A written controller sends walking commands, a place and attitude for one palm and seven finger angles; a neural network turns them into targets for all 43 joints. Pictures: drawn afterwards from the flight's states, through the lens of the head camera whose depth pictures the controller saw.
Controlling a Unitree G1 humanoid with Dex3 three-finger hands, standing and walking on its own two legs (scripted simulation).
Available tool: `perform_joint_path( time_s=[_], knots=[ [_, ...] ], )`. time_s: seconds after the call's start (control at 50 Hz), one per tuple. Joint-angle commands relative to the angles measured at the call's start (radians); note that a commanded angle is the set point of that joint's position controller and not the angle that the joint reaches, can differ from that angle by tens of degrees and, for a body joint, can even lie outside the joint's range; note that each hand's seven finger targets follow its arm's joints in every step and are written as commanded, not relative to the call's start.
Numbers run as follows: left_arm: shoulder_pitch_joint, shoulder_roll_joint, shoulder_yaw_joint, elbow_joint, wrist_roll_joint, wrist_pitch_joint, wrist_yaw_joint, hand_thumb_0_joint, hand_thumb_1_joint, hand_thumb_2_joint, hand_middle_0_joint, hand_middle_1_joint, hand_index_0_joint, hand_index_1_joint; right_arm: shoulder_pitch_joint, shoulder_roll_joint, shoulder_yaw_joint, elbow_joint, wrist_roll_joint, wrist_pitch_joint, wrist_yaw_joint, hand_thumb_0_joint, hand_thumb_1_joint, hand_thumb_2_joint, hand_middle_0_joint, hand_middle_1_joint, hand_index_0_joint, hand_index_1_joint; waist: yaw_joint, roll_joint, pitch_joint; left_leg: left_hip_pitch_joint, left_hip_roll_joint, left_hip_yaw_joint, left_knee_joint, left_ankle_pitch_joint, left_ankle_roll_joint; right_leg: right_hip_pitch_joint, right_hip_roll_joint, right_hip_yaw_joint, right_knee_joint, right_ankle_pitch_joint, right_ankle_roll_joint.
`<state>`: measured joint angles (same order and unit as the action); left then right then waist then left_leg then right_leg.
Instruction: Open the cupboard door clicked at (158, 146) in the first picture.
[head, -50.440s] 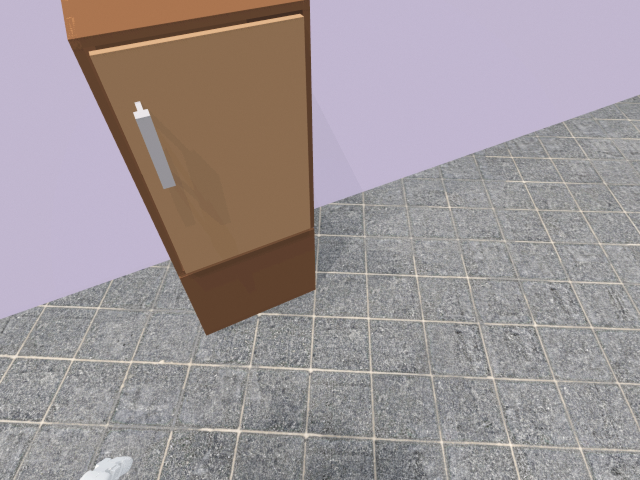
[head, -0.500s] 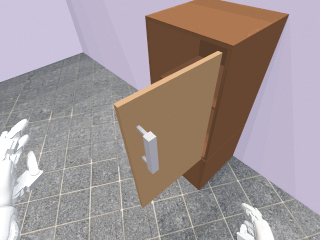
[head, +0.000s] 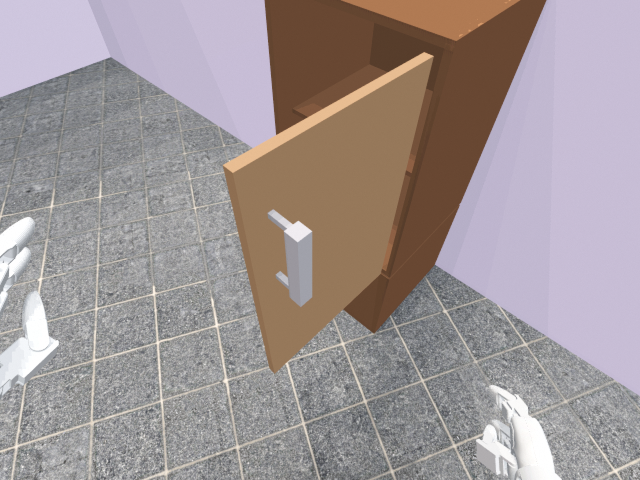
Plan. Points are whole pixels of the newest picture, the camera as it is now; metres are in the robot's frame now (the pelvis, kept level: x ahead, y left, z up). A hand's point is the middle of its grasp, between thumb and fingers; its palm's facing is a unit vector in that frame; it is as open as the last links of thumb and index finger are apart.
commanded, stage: step back with the hand held close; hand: left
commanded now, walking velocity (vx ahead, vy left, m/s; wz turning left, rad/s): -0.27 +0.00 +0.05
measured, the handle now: (289, 259) +0.40 +0.08 +0.03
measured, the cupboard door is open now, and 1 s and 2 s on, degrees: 88 88 88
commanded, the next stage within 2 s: stop stepping back and stand still in 0.74 s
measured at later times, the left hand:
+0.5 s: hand out of the picture +0.07 +0.30 +0.16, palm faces +0.48 -0.77 -0.42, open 7.4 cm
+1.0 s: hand out of the picture -0.04 +0.29 +0.16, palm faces +0.39 -0.83 -0.40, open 7.4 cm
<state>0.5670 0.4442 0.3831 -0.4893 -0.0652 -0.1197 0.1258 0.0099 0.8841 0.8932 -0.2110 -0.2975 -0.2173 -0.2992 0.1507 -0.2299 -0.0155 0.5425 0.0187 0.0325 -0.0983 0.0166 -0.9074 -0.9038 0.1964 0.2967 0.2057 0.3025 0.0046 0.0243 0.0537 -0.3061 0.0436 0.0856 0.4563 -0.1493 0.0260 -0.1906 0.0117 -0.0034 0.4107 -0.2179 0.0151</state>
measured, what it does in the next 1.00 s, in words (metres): walks backwards: right foot, then right foot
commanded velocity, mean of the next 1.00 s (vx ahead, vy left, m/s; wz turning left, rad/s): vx -0.22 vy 0.00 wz -0.02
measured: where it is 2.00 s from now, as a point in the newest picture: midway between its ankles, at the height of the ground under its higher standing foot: outside the picture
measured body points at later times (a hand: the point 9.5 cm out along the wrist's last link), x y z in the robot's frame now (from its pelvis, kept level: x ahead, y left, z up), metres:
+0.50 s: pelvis -0.11 +0.03 -0.02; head -0.10 +0.05 +0.43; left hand +0.04 +0.34 +0.18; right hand +0.08 -0.19 -0.09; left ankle +0.00 +0.10 -0.74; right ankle -0.08 -0.11 -0.74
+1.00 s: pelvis -0.27 +0.04 -0.02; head -0.28 +0.07 +0.43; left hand -0.07 +0.33 +0.18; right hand -0.12 -0.21 -0.09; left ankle -0.16 +0.10 -0.74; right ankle -0.34 -0.08 -0.72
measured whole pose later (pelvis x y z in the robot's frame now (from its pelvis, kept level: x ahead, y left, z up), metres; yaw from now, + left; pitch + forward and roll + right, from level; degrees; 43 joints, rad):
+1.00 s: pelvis -0.27 +0.04 -0.02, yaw -3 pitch -2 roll -2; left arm 0.48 0.46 0.42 -0.49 -0.07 -0.18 0.14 0.01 0.88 0.89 -0.21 -0.30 -0.22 -0.30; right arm 0.22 -0.19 0.01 0.67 0.00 -0.12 -0.08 0.02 -0.91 -0.90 0.20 0.30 0.21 0.30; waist 0.00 -0.04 -0.01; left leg -0.39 -0.04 0.04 0.58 -0.17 0.09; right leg -0.21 0.04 0.02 0.78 -0.51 0.00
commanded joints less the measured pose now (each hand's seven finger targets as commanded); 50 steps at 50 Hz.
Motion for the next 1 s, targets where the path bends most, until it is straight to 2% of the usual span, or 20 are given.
perform_joint_path(
  time_s=[0.0,0.18,0.26,0.34,0.4,0.44,0.5,0.56,0.68,0.72,0.76,0.78,0.8,0.82,0.84,0.86,0.88,0.92,0.94,0.98],
  knots=[
    [0.017,0.169,0.16,-0.229,0.003,-0.084,0.035,0.0,0.9,0.9,-0.2,-0.3,-0.2,-0.3,-0.074,-0.123,-0.038,-0.169,-0.003,-0.062,-0.001,0.0,-0.9,-0.9,0.2,0.3,0.2,0.3,0.005,0.061,-0.18,0.073,0.053,-0.07,-0.061,0.081,0.008,0.011,-0.028,0.018,-0.016,0.204,0.005],
    [-0.011,0.144,0.202,-0.229,0.041,-0.141,0.041,0.0,0.9,0.9,-0.2,-0.3,-0.2,-0.3,-0.063,-0.14,-0.043,-0.164,-0.011,-0.136,0.006,0.0,-0.9,-0.9,0.2,0.3,0.2,0.3,0.017,0.216,-0.106,-0.439,0.188,-0.249,-0.298,-0.607,0.083,0.262,0.07,-0.027,0.301,-0.054,0.003],
    [-0.015,0.139,0.166,-0.256,0.012,-0.154,0.037,0.0,0.9,0.9,-0.2,-0.3,-0.2,-0.3,-0.042,-0.11,-0.041,-0.137,-0.013,-0.161,0.015,0.0,-0.9,-0.9,0.2,0.3,0.2,0.3,-0.007,0.03,-0.103,-0.126,0.054,-0.148,-0.081,-0.368,0.005,-0.067,-0.008,0.097,-0.01,-0.153,-0.063],
    [-0.072,0.16,0.136,-0.267,0.01,-0.153,0.055,0.0,0.9,0.9,-0.2,-0.3,-0.2,-0.3,-0.004,-0.104,-0.053,-0.069,-0.01,-0.168,0.013,0.0,-0.9,-0.9,0.2,0.3,0.2,0.3,-0.03,-0.198,-0.232,0.245,-0.035,-0.067,0.297,-0.103,-0.031,-0.311,-0.193,0.243,-0.113,0.17,-0.117],
    [-0.149,0.171,0.128,-0.267,0.018,-0.136,0.057,0.0,0.9,0.9,-0.2,-0.3,-0.2,-0.3,-0.041,-0.1,-0.036,-0.075,-0.02,-0.162,-0.001,0.0,-0.9,-0.9,0.2,0.3,0.2,0.3,-0.033,-0.098,-0.119,0.161,-0.011,-0.092,0.102,-0.038,-0.028,-0.285,-0.128,0.159,-0.045,0.173,-0.062],
    [-0.223,0.203,0.15,-0.286,0.025,-0.138,0.054,0.0,0.9,0.9,-0.2,-0.3,-0.2,-0.3,-0.097,-0.131,-0.031,-0.081,-0.026,-0.167,-0.019,0.0,-0.9,-0.9,0.2,0.3,0.2,0.3,-0.005,0.14,-0.063,0.032,0.115,-0.232,-0.125,0.098,0.003,-0.184,0.029,0.05,0.096,0.038,0.009],
    [-0.143,0.174,0.198,-0.202,0.034,-0.158,0.05,0.0,0.9,0.9,-0.2,-0.3,-0.2,-0.3,-0.076,-0.127,-0.04,-0.08,-0.043,-0.192,-0.003,0.0,-0.9,-0.9,0.2,0.3,0.2,0.3,0.004,0.263,-0.129,-0.32,0.322,-0.463,-0.44,-0.603,0.115,0.105,0.109,0.046,0.597,-0.254,-0.001],
    [-0.085,0.143,0.162,-0.228,0.015,-0.153,0.042,0.0,0.9,0.9,-0.2,-0.3,-0.2,-0.3,-0.084,-0.106,-0.05,-0.083,-0.035,-0.191,0.028,0.0,-0.9,-0.9,0.2,0.3,0.2,0.3,0.021,0.145,-0.173,-0.191,0.249,-0.299,-0.361,-0.412,0.076,0.01,0.098,0.013,0.615,-0.267,-0.022],
    [-0.042,0.16,0.146,-0.324,-0.031,-0.143,0.044,0.0,0.9,0.9,-0.2,-0.3,-0.2,-0.3,-0.071,-0.093,-0.04,-0.069,-0.035,-0.202,0.048,0.0,-0.9,-0.9,0.2,0.3,0.2,0.3,0.013,0.224,-0.287,0.036,0.176,-0.157,-0.364,-0.266,-0.032,0.039,0.109,-0.095,0.224,-0.372,-0.055],
    [-0.074,0.192,0.174,-0.312,-0.037,-0.153,0.046,0.0,0.9,0.9,-0.2,-0.3,-0.2,-0.3,-0.057,-0.085,-0.041,-0.051,-0.041,-0.19,0.049,0.0,-0.9,-0.9,0.2,0.3,0.2,0.3,0.009,0.113,-0.267,0.102,0.119,-0.084,-0.176,-0.162,-0.091,-0.008,0.023,-0.023,-0.107,-0.298,-0.1],
    [-0.124,0.242,0.184,-0.312,-0.026,-0.176,0.059,0.0,0.9,0.9,-0.2,-0.3,-0.2,-0.3,-0.068,-0.074,-0.036,-0.022,-0.029,-0.172,0.036,0.0,-0.9,-0.9,0.2,0.3,0.2,0.3,0.002,-0.169,-0.173,0.143,-0.005,-0.097,0.393,-0.157,-0.105,-0.348,-0.346,0.416,-0.313,-0.144,-0.21],
    [-0.154,0.283,0.218,-0.321,-0.008,-0.193,0.069,0.0,0.9,0.9,-0.2,-0.3,-0.2,-0.3,-0.097,-0.076,-0.022,-0.028,-0.043,-0.181,0.032,0.0,-0.9,-0.9,0.2,0.3,0.2,0.3,0.019,-0.153,-0.107,-0.032,-0.058,-0.097,0.574,-0.309,-0.101,-0.298,-0.405,0.371,-0.262,0.139,-0.238],
    [-0.129,0.311,0.267,-0.261,0.009,-0.191,0.076,0.0,0.9,0.9,-0.2,-0.3,-0.2,-0.3,-0.095,-0.073,0.0,-0.041,-0.065,-0.189,0.042,0.0,-0.9,-0.9,0.2,0.3,0.2,0.3,0.02,-0.144,-0.119,-0.146,-0.04,-0.1,0.582,-0.313,-0.095,-0.198,-0.39,0.324,-0.176,0.418,-0.227],
    [-0.131,0.187,0.137,-0.198,0.014,-0.172,0.043,0.0,0.9,0.9,-0.2,-0.3,-0.2,-0.3,-0.054,-0.07,-0.019,-0.026,-0.032,-0.176,0.035,0.0,-0.9,-0.9,0.2,0.3,0.2,0.3,-0.002,-0.228,-0.17,-0.181,-0.067,-0.091,0.526,-0.259,-0.08,-0.008,-0.261,0.109,-0.045,0.694,-0.15],
    [-0.146,0.212,0.156,-0.224,0.014,-0.148,0.031,0.0,0.9,0.9,-0.2,-0.3,-0.2,-0.3,-0.085,-0.079,-0.022,-0.073,-0.012,-0.174,0.023,0.0,-0.9,-0.9,0.2,0.3,0.2,0.3,-0.005,-0.286,-0.179,-0.105,-0.056,-0.062,0.414,-0.178,-0.064,0.005,-0.209,0.082,0.027,0.729,-0.11],
    [-0.116,0.186,0.154,-0.195,0.003,-0.12,0.031,0.0,0.9,0.9,-0.2,-0.3,-0.2,-0.3,-0.073,-0.071,-0.006,-0.064,-0.008,-0.162,0.004,0.0,-0.9,-0.9,0.2,0.3,0.2,0.3,-0.027,-0.2,-0.147,-0.015,-0.072,-0.026,0.257,-0.087,-0.052,-0.002,-0.161,0.03,0.086,0.715,-0.089],
    [-0.112,0.182,0.152,-0.188,0.0,-0.106,0.029,0.0,0.9,0.9,-0.2,-0.3,-0.2,-0.3,-0.052,-0.082,-0.003,-0.05,-0.004,-0.162,-0.005,0.0,-0.9,-0.9,0.2,0.3,0.2,0.3,-0.043,-0.066,-0.157,0.137,-0.089,-0.023,0.101,0.08,-0.032,-0.056,-0.118,-0.02,0.175,0.621,-0.048],
    [-0.158,0.191,0.145,-0.239,-0.004,-0.107,0.027,0.0,0.9,0.9,-0.2,-0.3,-0.2,-0.3,-0.026,-0.119,-0.012,-0.049,-0.017,-0.201,0.004,0.0,-0.9,-0.9,0.2,0.3,0.2,0.3,-0.017,0.307,-0.2,0.272,0.183,-0.353,-0.106,0.48,0.079,-0.191,0.029,-0.014,0.433,-0.228,0.004],
    [-0.186,0.207,0.147,-0.228,0.007,-0.116,0.027,0.0,0.9,0.9,-0.2,-0.3,-0.2,-0.3,-0.009,-0.112,-0.017,-0.035,-0.023,-0.229,0.014,0.0,-0.9,-0.9,0.2,0.3,0.2,0.3,-0.01,0.245,-0.166,0.17,0.24,-0.5,-0.207,0.127,0.104,-0.173,0.04,0.067,0.516,-0.41,-0.009],
    [-0.168,0.166,0.154,-0.109,0.013,-0.125,0.038,0.0,0.9,0.9,-0.2,-0.3,-0.2,-0.3,-0.03,-0.105,-0.015,-0.028,-0.024,-0.252,0.018,0.0,-0.9,-0.9,0.2,0.3,0.2,0.3,-0.004,0.069,-0.056,-0.034,0.234,-0.503,-0.367,-0.384,0.084,-0.132,0.042,0.047,0.501,-0.32,-0.011]
  ],
)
